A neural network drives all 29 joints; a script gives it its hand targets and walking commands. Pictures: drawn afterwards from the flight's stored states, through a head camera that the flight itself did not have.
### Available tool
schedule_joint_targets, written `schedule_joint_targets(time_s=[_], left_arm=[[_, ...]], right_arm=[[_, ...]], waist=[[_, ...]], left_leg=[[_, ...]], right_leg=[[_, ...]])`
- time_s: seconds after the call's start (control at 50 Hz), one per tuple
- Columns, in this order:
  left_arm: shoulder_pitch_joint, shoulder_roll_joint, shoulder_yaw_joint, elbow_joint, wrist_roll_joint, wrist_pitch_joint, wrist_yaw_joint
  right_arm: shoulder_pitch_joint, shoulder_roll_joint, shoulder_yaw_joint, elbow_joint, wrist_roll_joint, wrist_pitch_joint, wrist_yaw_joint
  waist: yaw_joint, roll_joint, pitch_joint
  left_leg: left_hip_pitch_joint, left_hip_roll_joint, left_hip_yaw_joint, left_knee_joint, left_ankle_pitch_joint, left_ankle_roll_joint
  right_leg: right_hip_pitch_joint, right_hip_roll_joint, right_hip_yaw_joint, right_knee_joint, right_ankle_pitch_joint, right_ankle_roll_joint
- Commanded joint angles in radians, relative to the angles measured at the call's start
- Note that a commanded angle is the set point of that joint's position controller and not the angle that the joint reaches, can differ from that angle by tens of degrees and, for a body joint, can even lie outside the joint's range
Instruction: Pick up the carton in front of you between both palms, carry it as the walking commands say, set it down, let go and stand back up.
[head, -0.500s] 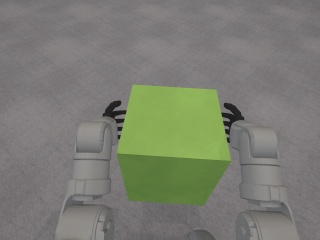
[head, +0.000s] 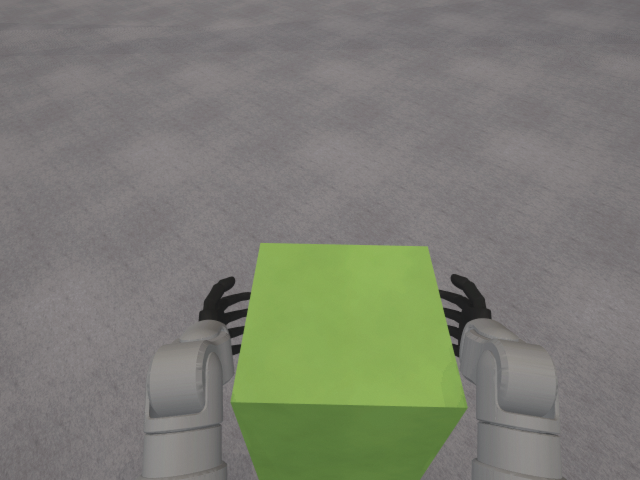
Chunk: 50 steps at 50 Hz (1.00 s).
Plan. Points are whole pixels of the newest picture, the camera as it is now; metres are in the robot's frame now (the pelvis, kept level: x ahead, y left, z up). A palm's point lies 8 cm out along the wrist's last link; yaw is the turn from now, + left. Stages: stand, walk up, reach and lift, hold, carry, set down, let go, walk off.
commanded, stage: carry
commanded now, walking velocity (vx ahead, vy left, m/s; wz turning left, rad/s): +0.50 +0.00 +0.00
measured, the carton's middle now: (340, 367) +0.28 +0.00 +0.00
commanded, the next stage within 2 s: none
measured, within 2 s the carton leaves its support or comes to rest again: neither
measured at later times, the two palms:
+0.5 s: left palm (232, 177) +0.57 +0.18 +0.09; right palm (417, 178) +0.55 -0.12 +0.09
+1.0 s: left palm (258, 127) +0.74 +0.16 +0.08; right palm (411, 123) +0.74 -0.14 +0.08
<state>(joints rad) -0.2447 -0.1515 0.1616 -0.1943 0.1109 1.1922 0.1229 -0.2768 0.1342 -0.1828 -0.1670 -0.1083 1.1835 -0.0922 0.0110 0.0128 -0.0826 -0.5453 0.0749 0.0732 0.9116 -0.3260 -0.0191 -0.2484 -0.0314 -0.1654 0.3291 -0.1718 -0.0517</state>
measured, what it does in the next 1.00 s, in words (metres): walks ahead: left foot, then right foot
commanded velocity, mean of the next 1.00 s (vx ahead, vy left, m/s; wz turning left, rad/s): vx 0.18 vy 0.00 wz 0.00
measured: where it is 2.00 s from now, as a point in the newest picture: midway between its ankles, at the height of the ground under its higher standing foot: (331, 434)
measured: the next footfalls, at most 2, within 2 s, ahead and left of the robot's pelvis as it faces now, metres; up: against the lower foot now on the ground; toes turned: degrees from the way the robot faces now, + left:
left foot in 0.22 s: +0.32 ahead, +0.14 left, +0.00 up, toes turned +10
right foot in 0.64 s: +0.53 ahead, -0.10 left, +0.00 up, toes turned +10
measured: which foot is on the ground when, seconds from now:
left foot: up 0.00-0.20, down 0.22-0.68, up 0.70-0.76, down 0.78-1.00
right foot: down 0.00-0.26, up 0.28-0.62, down 0.64-1.00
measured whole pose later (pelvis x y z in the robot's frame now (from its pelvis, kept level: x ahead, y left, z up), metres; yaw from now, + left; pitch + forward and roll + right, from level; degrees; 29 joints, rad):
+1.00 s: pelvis +0.47 +0.01 -0.02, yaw +0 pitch +4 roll -1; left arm -0.17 -0.13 0.11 -0.28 0.11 1.18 0.09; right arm -0.18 0.14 -0.13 -0.29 -0.13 1.18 -0.08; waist 0.01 0.02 -0.15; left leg -0.16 0.08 0.11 0.51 -0.40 -0.04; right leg -0.37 -0.05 -0.22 0.53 -0.22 -0.04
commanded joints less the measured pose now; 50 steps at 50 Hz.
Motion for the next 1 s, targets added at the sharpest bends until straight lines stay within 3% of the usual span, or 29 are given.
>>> schedule_joint_targets(time_s=[0.0, 0.1, 0.16, 0.2, 0.22, 0.24, 0.26, 0.28, 0.3, 0.32, 0.34, 0.38, 0.46, 0.52, 0.56, 0.6, 0.62, 0.64, 0.66, 0.68, 0.72, 0.76, 0.78, 0.8, 0.84, 0.92, 0.98], left_arm=[[-0.501, -0.997, -0.740, -0.154, -0.427, -0.018, -0.296], [-0.390, -0.880, -0.742, -0.201, -0.416, 0.006, -0.299], [-0.374, -0.825, -0.737, -0.191, -0.401, 0.030, -0.293], [-0.381, -0.795, -0.737, -0.175, -0.397, 0.046, -0.289], [-0.382, -0.773, -0.733, -0.166, -0.394, 0.054, -0.287], [-0.421, -0.782, -0.748, -0.187, -0.399, 0.068, -0.285], [-0.447, -0.783, -0.753, -0.182, -0.406, 0.074, -0.288], [-0.468, -0.816, -0.757, -0.160, -0.415, 0.070, -0.291], [-0.481, -0.842, -0.759, -0.159, -0.423, 0.061, -0.295], [-0.492, -0.867, -0.765, -0.154, -0.429, 0.051, -0.295], [-0.499, -0.887, -0.766, -0.153, -0.431, 0.041, -0.294], [-0.498, -0.902, -0.775, -0.160, -0.419, 0.024, -0.286], [-0.436, -0.897, -0.773, -0.165, -0.392, 0.012, -0.268], [-0.394, -0.871, -0.767, -0.160, -0.381, 0.020, -0.266], [-0.382, -0.858, -0.765, -0.147, -0.383, 0.027, -0.272], [-0.369, -0.849, -0.760, -0.130, -0.384, 0.030, -0.281], [-0.373, -0.840, -0.756, -0.122, -0.384, 0.032, -0.287], [-0.377, -0.826, -0.748, -0.114, -0.383, 0.034, -0.291], [-0.372, -0.834, -0.732, -0.078, -0.375, 0.028, -0.294], [-0.335, -0.861, -0.727, -0.058, -0.380, 0.017, -0.296], [-0.372, -0.923, -0.736, -0.092, -0.396, -0.002, -0.298], [-0.402, -0.961, -0.748, -0.131, -0.409, -0.017, -0.301], [-0.398, -0.964, -0.754, -0.142, -0.410, -0.023, -0.301], [-0.411, -0.958, -0.763, -0.163, -0.415, -0.027, -0.303], [-0.398, -0.934, -0.766, -0.168, -0.411, -0.026, -0.299], [-0.354, -0.870, -0.766, -0.146, -0.392, -0.009, -0.290], [-0.365, -0.846, -0.769, -0.117, -0.379, -0.007, -0.289]], right_arm=[[-0.468, 1.000, 0.782, -0.165, 0.382, -0.018, 0.227], [-0.363, 0.919, 0.796, -0.222, 0.388, 0.015, 0.237], [-0.342, 0.858, 0.778, -0.204, 0.388, 0.045, 0.246], [-0.314, 0.826, 0.756, -0.164, 0.379, 0.061, 0.250], [-0.297, 0.810, 0.742, -0.141, 0.373, 0.067, 0.251], [-0.302, 0.792, 0.721, -0.105, 0.355, 0.064, 0.255], [-0.287, 0.820, 0.719, -0.084, 0.359, 0.062, 0.255], [-0.316, 0.840, 0.718, -0.102, 0.370, 0.061, 0.257], [-0.345, 0.872, 0.728, -0.112, 0.382, 0.057, 0.259], [-0.375, 0.898, 0.740, -0.125, 0.393, 0.049, 0.262], [-0.402, 0.916, 0.755, -0.142, 0.404, 0.042, 0.265], [-0.422, 0.934, 0.774, -0.155, 0.422, 0.029, 0.271], [-0.391, 0.899, 0.781, -0.176, 0.431, 0.024, 0.276], [-0.330, 0.870, 0.764, -0.160, 0.410, 0.031, 0.275], [-0.307, 0.862, 0.756, -0.141, 0.391, 0.035, 0.274], [-0.303, 0.854, 0.754, -0.118, 0.376, 0.037, 0.274], [-0.300, 0.849, 0.753, -0.101, 0.369, 0.036, 0.274], [-0.299, 0.839, 0.752, -0.093, 0.365, 0.037, 0.273], [-0.318, 0.858, 0.769, -0.099, 0.380, 0.047, 0.270], [-0.334, 0.869, 0.778, -0.119, 0.392, 0.046, 0.271], [-0.392, 0.920, 0.796, -0.151, 0.414, 0.030, 0.275], [-0.415, 0.954, 0.812, -0.181, 0.425, 0.011, 0.274], [-0.408, 0.956, 0.819, -0.191, 0.422, 0.005, 0.272], [-0.400, 0.956, 0.824, -0.195, 0.413, -0.002, 0.268], [-0.383, 0.940, 0.822, -0.204, 0.405, 0.001, 0.265], [-0.306, 0.879, 0.796, -0.163, 0.382, 0.013, 0.264], [-0.299, 0.855, 0.784, -0.119, 0.366, 0.010, 0.265]], waist=[[0.007, -0.161, -0.328], [0.013, -0.178, -0.236], [0.013, -0.175, -0.184], [-0.009, -0.099, -0.218], [-0.025, -0.032, -0.267], [-0.039, 0.226, -0.328], [-0.040, 0.328, -0.307], [-0.033, 0.243, -0.296], [-0.034, 0.156, -0.300], [-0.030, 0.074, -0.289], [-0.024, 0.051, -0.273], [-0.022, 0.092, -0.257], [-0.016, 0.120, -0.238], [-0.022, 0.152, -0.229], [-0.025, 0.142, -0.228], [-0.013, 0.091, -0.214], [-0.011, 0.079, -0.228], [-0.013, -0.032, -0.273], [-0.008, -0.171, -0.368], [0.000, -0.231, -0.396], [-0.003, -0.185, -0.392], [-0.012, -0.160, -0.393], [-0.010, -0.140, -0.398], [-0.012, -0.098, -0.395], [-0.007, -0.042, -0.379], [-0.010, -0.015, -0.363], [-0.011, 0.002, -0.343]], left_leg=[[-0.052, 0.017, 0.028, -0.159, 0.098, -0.020], [0.015, -0.009, 0.092, -0.362, 0.252, -0.006], [0.095, -0.019, 0.126, -0.449, 0.261, 0.012], [0.339, -0.062, 0.189, -0.492, 0.181, 0.028], [0.532, 0.032, 0.058, -0.488, 0.123, 0.046], [0.728, 0.282, -0.373, -0.593, -0.006, 0.177], [0.785, 0.354, -0.579, -0.688, 0.082, 0.243], [0.758, 0.351, -0.507, -0.662, 0.168, 0.241], [0.697, 0.327, -0.432, -0.644, 0.207, 0.224], [0.622, 0.311, -0.353, -0.662, 0.174, 0.190], [0.544, 0.287, -0.277, -0.697, 0.115, 0.160], [0.475, 0.246, -0.151, -0.743, 0.100, 0.141], [0.478, 0.202, 0.006, -0.698, 0.411, 0.141], [0.497, 0.177, 0.074, -0.640, 0.584, 0.107], [0.503, 0.156, 0.107, -0.570, 0.638, 0.084], [0.454, 0.111, 0.147, -0.450, 0.559, 0.033], [0.374, 0.104, 0.142, -0.392, 0.474, 0.001], [0.285, 0.067, 0.134, -0.282, 0.212, -0.036], [0.169, 0.028, 0.055, -0.224, -0.097, -0.049], [0.156, 0.015, 0.032, -0.203, -0.238, -0.047], [0.184, 0.014, -0.002, -0.315, -0.266, -0.024], [0.320, 0.019, 0.017, -0.511, -0.042, -0.015], [0.370, 0.023, 0.023, -0.536, 0.056, -0.019], [0.355, 0.060, 0.005, -0.546, 0.101, -0.024], [0.385, 0.094, -0.002, -0.464, 0.274, -0.024], [0.379, 0.084, 0.007, -0.412, 0.466, -0.018], [0.374, 0.083, 0.003, -0.396, 0.550, -0.015]], right_leg=[[0.316, -0.231, 0.171, -0.133, 0.189, -0.088], [0.287, -0.205, 0.100, -0.117, 0.257, -0.064], [0.270, -0.208, 0.085, -0.053, 0.243, -0.037], [0.158, -0.159, 0.011, 0.153, 0.264, -0.001], [0.018, -0.132, -0.010, 0.328, 0.177, 0.039], [-0.248, -0.025, -0.015, 0.628, -0.056, 0.092], [-0.457, 0.033, 0.055, 0.787, -0.345, 0.086], [-0.506, -0.024, 0.131, 0.891, -0.354, 0.058], [-0.503, -0.062, 0.153, 0.913, -0.325, 0.041], [-0.475, -0.098, 0.167, 0.869, -0.253, 0.036], [-0.431, -0.118, 0.172, 0.794, -0.192, 0.036], [-0.364, -0.101, 0.120, 0.676, -0.116, 0.050], [-0.301, -0.061, 0.040, 0.407, -0.049, 0.078], [-0.233, -0.020, -0.011, 0.266, 0.086, 0.074], [-0.157, -0.005, -0.031, 0.176, 0.183, 0.071], [0.002, -0.001, -0.056, -0.003, 0.354, 0.072], [0.140, -0.062, -0.012, 0.003, 0.435, 0.065], [0.276, -0.214, 0.140, 0.082, 0.820, 0.044], [0.460, -0.336, 0.266, 0.145, 1.017, -0.077], [0.432, -0.363, 0.337, 0.081, 0.890, -0.123], [0.371, -0.328, 0.308, 0.010, 0.620, -0.102], [0.281, -0.249, 0.188, 0.020, 0.438, -0.030], [0.248, -0.213, 0.145, 0.035, 0.376, -0.012], [0.270, -0.191, 0.096, 0.068, 0.383, 0.003], [0.226, -0.166, 0.082, 0.134, 0.511, 0.007], [0.193, -0.160, 0.074, 0.229, 0.678, -0.003], [0.157, -0.150, 0.063, 0.258, 0.676, 0.000]])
